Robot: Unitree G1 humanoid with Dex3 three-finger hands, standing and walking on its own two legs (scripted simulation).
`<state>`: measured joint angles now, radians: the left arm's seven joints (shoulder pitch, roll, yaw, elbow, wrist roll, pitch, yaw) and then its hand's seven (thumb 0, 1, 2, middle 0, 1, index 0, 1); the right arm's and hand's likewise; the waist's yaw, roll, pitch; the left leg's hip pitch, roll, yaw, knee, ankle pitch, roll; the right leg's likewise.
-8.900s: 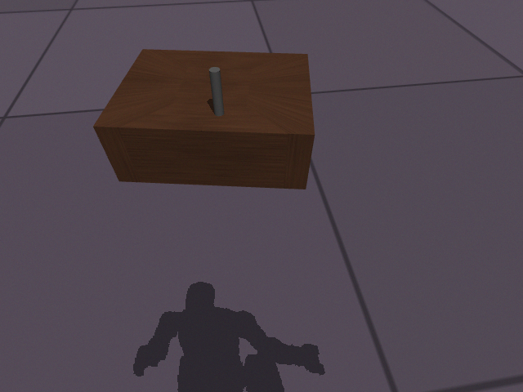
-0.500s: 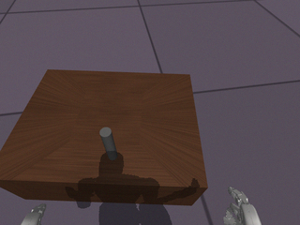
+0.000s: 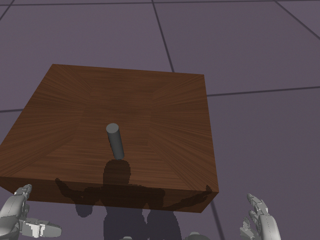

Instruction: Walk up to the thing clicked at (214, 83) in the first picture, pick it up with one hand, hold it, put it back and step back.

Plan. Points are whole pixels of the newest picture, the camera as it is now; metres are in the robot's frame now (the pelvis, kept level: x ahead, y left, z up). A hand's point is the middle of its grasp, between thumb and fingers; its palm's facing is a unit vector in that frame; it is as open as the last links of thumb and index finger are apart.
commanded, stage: go down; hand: left
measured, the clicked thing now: (116, 143) +0.52 +0.17 -0.24
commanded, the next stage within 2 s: none
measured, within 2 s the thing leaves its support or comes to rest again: neither
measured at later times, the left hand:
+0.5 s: hand (39, 168) +0.32 +0.32 -0.03, palm faces +0.09 -0.98 -0.18, open 17.5 cm
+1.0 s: hand (35, 141) +0.38 +0.34 +0.00, palm faces +0.12 -0.98 -0.12, open 17.5 cm
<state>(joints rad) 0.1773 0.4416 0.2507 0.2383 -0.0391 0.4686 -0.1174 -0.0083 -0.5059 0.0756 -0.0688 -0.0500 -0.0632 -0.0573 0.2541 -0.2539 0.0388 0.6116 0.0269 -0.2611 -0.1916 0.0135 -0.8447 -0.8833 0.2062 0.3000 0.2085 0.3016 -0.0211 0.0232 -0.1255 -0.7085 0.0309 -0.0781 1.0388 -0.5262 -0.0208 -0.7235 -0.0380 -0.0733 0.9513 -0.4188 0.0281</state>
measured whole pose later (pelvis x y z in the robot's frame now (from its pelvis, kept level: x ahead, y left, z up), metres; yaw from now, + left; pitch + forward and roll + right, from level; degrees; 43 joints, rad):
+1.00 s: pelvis -0.01 +0.00 -0.01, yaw -2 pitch +18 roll -3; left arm -0.56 0.75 0.57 1.16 -0.04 -0.17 -0.48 -0.01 -0.55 0.04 -0.07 -0.04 -0.07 -0.04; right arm 0.34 -0.31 0.05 0.69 -0.03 -0.20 -0.11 0.01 -0.88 -0.89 0.21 0.30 0.21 0.30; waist -0.09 -0.01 -0.07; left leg -0.90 0.05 -0.05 1.09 -0.51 -0.02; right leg -0.93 -0.02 -0.04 0.99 -0.38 0.03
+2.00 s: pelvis -0.01 +0.01 -0.03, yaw -3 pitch +24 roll -4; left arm -0.74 0.88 0.65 1.23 -0.06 -0.24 -0.53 -0.01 -0.47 0.07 -0.06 -0.04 -0.05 -0.05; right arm 0.34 -0.31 0.10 0.67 -0.04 -0.14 -0.09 0.01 -0.89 -0.90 0.21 0.30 0.21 0.30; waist -0.14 -0.01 -0.08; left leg -1.07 0.05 -0.06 1.20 -0.55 -0.01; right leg -1.08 -0.02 -0.05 1.07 -0.41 0.04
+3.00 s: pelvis -0.01 +0.02 -0.05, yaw -4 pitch +26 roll -6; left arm -0.86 0.98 0.68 1.26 -0.07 -0.25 -0.57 -0.01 -0.44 0.10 -0.05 -0.06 -0.04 -0.08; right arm 0.34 -0.31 0.14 0.65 -0.05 -0.12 -0.09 0.01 -0.89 -0.90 0.21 0.30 0.21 0.30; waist -0.17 -0.01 -0.08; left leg -1.15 0.05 -0.08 1.26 -0.57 0.00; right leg -1.15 -0.02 -0.06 1.11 -0.42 0.04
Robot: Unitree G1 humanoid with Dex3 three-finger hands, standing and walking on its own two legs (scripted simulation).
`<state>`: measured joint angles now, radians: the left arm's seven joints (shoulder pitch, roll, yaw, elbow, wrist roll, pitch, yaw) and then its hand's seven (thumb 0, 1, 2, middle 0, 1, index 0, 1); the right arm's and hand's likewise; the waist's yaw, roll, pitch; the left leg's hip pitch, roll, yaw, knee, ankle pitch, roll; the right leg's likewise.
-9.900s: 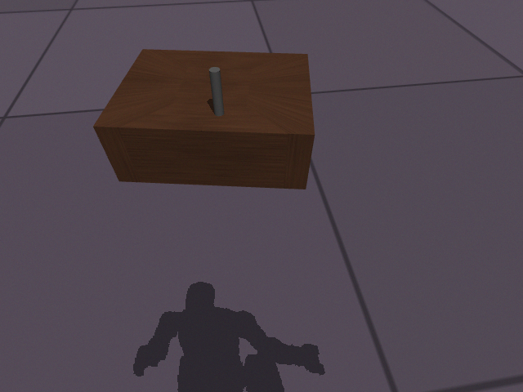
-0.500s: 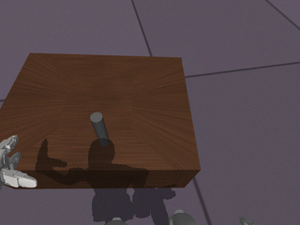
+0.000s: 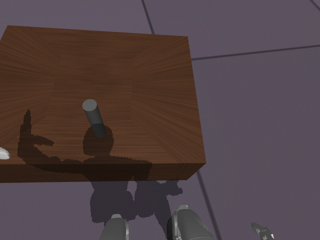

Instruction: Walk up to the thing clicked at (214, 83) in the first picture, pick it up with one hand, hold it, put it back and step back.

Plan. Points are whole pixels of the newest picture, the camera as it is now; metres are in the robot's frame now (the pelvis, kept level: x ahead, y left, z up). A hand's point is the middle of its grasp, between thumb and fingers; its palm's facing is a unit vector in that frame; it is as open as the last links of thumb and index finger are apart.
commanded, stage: go down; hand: left
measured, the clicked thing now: (95, 120) +0.53 +0.19 -0.23
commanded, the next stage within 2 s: none
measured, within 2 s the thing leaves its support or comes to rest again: neither
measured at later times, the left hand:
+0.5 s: hand out of the picture +0.41 +0.37 +0.02, palm faces +0.16 -0.98 -0.09, open 17.4 cm
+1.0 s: hand out of the picture +0.44 +0.38 +0.02, palm faces +0.17 -0.98 -0.07, open 17.2 cm
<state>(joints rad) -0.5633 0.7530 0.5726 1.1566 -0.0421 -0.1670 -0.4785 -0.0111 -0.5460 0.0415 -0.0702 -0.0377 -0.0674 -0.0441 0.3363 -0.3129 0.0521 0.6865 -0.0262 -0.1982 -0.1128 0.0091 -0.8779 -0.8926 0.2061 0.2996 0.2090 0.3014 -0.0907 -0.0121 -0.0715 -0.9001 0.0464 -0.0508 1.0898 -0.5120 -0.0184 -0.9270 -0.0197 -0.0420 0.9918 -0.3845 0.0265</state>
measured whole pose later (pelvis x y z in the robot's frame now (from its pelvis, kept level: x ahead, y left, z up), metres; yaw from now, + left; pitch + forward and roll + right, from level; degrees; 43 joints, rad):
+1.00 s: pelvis +0.00 +0.01 -0.02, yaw -1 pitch +24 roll -4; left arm -0.74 0.88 0.65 1.23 -0.06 -0.24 -0.53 -0.01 -0.47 0.07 -0.06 -0.04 -0.05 -0.05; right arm 0.34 -0.31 0.10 0.67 -0.04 -0.14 -0.09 0.01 -0.89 -0.90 0.21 0.30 0.21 0.30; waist -0.14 -0.01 -0.08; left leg -1.07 0.05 -0.06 1.20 -0.55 -0.01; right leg -1.08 -0.02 -0.05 1.07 -0.41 0.04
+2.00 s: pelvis +0.00 +0.02 -0.03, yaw -1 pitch +26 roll -6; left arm -0.86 0.98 0.68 1.26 -0.07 -0.25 -0.57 -0.01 -0.44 0.10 -0.05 -0.06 -0.04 -0.08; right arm 0.34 -0.31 0.14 0.65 -0.05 -0.12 -0.09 0.01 -0.89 -0.90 0.21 0.30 0.21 0.30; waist -0.17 -0.01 -0.08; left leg -1.15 0.05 -0.08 1.26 -0.57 0.00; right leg -1.15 -0.02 -0.06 1.11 -0.42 0.04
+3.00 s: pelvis +0.00 +0.02 -0.04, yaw -1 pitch +27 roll -6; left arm -0.88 0.98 0.72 1.25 -0.11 -0.30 -0.59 -0.01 -0.46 0.09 -0.04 -0.06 -0.04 -0.07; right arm 0.32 -0.30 0.14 0.66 -0.04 -0.11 -0.10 0.01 -0.89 -0.90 0.21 0.30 0.21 0.30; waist -0.18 -0.01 -0.09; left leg -1.19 0.05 -0.08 1.30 -0.59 0.00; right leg -1.19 -0.01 -0.06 1.14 -0.43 0.04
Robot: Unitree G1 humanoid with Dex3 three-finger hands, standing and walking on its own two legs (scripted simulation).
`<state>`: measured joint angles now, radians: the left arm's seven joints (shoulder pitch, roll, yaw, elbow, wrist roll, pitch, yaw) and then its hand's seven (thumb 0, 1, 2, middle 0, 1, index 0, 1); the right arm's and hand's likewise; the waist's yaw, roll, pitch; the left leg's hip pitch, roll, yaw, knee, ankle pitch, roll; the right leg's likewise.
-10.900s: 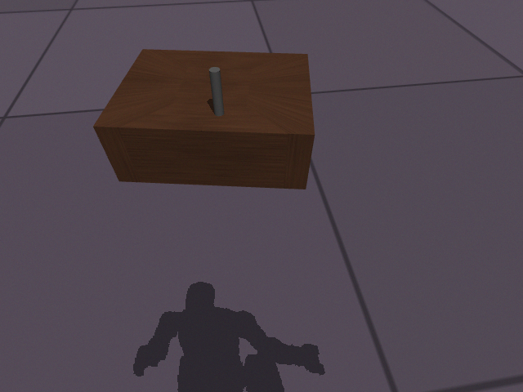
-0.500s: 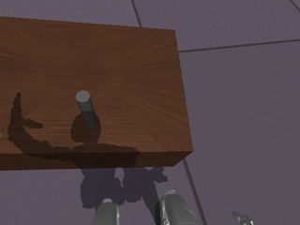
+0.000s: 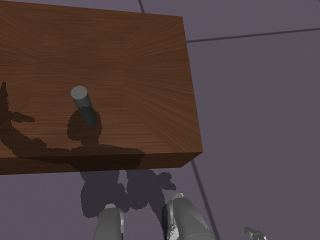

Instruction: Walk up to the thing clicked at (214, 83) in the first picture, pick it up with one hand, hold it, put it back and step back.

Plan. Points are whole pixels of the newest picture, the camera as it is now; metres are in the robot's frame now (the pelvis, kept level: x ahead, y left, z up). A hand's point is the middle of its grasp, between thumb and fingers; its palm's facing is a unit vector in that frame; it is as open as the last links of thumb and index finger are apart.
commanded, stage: go down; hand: left
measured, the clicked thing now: (86, 109) +0.53 +0.19 -0.21
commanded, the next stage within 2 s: none
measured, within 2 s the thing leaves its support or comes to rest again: neither
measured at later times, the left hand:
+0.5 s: hand out of the picture +0.45 +0.38 +0.04, palm faces +0.18 -0.98 -0.06, open 17.0 cm
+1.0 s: hand out of the picture +0.47 +0.38 +0.05, palm faces +0.18 -0.98 -0.04, open 17.1 cm
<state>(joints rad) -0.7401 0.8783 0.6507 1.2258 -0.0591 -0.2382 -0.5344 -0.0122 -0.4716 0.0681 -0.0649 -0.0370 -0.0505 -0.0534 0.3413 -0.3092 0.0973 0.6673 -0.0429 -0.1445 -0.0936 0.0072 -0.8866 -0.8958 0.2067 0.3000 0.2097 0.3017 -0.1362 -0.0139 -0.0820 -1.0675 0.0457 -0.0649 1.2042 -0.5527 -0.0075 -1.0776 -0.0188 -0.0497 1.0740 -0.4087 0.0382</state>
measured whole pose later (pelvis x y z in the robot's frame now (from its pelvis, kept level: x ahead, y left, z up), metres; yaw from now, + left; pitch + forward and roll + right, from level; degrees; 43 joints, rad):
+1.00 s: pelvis +0.00 +0.00 -0.01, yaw +0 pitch +26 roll -6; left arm -0.86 0.98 0.68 1.26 -0.07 -0.25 -0.57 -0.01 -0.44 0.10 -0.05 -0.06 -0.04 -0.08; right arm 0.34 -0.31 0.14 0.65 -0.05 -0.12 -0.09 0.01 -0.89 -0.90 0.21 0.30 0.21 0.30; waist -0.17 -0.01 -0.08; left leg -1.15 0.05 -0.08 1.26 -0.57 0.00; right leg -1.15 -0.02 -0.06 1.11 -0.42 0.04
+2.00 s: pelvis +0.00 +0.01 -0.02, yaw -1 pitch +27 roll -6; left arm -0.88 0.98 0.72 1.25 -0.11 -0.30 -0.59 -0.01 -0.46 0.09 -0.04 -0.06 -0.04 -0.07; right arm 0.32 -0.30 0.14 0.66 -0.04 -0.11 -0.10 0.01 -0.89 -0.90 0.21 0.30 0.21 0.30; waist -0.18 -0.01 -0.09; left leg -1.19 0.05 -0.08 1.30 -0.59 0.00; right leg -1.19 -0.01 -0.06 1.14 -0.43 0.04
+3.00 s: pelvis +0.00 +0.01 -0.02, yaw -1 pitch +28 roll -6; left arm -0.91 0.99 0.71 1.26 -0.12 -0.31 -0.58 -0.01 -0.49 0.09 -0.04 -0.07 -0.04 -0.07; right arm 0.31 -0.30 0.15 0.66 -0.04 -0.10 -0.09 0.00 -0.89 -0.90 0.21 0.30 0.21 0.30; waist -0.18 -0.01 -0.08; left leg -1.21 0.04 -0.09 1.31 -0.59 0.00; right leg -1.21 -0.01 -0.07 1.16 -0.43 0.04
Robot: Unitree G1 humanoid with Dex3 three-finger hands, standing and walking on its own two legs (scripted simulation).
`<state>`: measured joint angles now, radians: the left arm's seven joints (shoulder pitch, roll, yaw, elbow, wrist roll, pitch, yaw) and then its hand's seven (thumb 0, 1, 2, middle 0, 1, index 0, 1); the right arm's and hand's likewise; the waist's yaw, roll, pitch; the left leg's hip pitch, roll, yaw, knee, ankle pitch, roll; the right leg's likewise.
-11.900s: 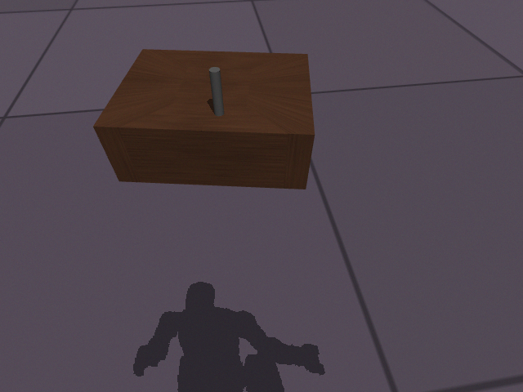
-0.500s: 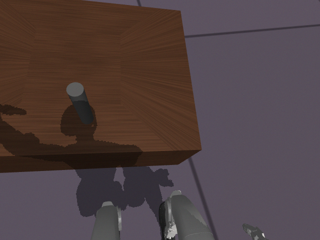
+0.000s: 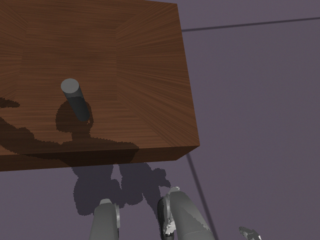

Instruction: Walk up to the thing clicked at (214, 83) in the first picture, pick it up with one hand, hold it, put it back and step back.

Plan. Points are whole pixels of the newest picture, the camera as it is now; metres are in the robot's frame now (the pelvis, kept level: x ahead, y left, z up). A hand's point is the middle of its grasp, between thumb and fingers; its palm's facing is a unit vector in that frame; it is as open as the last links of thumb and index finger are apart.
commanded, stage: go down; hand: left
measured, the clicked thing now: (77, 103) +0.52 +0.19 -0.20
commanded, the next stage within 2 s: none
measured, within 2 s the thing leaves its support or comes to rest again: neither
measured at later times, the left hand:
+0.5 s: hand out of the picture +0.46 +0.39 +0.07, palm faces +0.19 -0.98 -0.03, open 17.1 cm
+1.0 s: hand out of the picture +0.47 +0.38 +0.07, palm faces +0.20 -0.98 +0.00, open 17.1 cm
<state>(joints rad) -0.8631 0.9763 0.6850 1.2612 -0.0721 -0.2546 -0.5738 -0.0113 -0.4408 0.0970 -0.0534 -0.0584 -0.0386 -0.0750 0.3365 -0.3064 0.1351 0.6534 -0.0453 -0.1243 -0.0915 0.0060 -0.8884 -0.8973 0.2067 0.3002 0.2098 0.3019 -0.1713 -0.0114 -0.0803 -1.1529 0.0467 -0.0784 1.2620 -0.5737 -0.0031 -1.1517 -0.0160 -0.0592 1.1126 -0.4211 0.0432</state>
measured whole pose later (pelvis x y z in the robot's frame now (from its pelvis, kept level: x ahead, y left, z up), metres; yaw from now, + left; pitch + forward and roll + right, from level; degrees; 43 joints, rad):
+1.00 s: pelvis +0.00 +0.00 -0.01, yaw +0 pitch +27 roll -6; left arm -0.88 0.98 0.72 1.25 -0.11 -0.30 -0.59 -0.01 -0.46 0.09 -0.04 -0.06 -0.04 -0.07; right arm 0.32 -0.30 0.14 0.66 -0.04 -0.11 -0.10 0.01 -0.89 -0.90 0.21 0.30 0.21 0.30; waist -0.18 -0.01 -0.09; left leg -1.19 0.05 -0.08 1.30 -0.59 0.00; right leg -1.19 -0.01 -0.06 1.14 -0.43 0.04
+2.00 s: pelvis +0.00 +0.00 -0.01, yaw +0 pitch +28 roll -6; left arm -0.91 0.99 0.71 1.26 -0.12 -0.31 -0.58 -0.01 -0.49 0.09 -0.04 -0.07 -0.04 -0.07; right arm 0.31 -0.30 0.15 0.66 -0.04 -0.10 -0.09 0.00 -0.89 -0.90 0.21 0.30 0.21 0.30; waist -0.18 -0.01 -0.08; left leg -1.21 0.04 -0.09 1.31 -0.59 0.00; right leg -1.21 -0.01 -0.07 1.16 -0.43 0.04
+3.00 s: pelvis -0.01 +0.00 -0.02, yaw +0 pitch +29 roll -6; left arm -0.92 1.02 0.71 1.27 -0.12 -0.30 -0.58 -0.01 -0.53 0.09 -0.04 -0.08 -0.04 -0.08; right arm 0.32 -0.30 0.15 0.65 -0.03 -0.10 -0.09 0.01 -0.89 -0.90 0.21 0.30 0.21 0.30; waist -0.18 0.00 -0.07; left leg -1.25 0.04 -0.09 1.34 -0.59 0.00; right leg -1.25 -0.01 -0.06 1.18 -0.43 0.04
